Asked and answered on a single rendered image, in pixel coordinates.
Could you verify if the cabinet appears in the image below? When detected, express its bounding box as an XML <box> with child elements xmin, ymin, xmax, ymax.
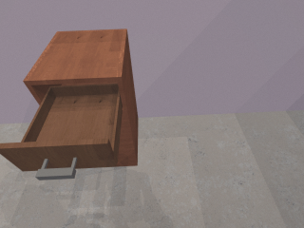
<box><xmin>23</xmin><ymin>28</ymin><xmax>139</xmax><ymax>167</ymax></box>

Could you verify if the handle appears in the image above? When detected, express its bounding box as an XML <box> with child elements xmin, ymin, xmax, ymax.
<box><xmin>35</xmin><ymin>157</ymin><xmax>78</xmax><ymax>181</ymax></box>

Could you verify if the drawer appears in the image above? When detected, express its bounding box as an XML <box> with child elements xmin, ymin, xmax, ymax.
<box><xmin>0</xmin><ymin>84</ymin><xmax>123</xmax><ymax>172</ymax></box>

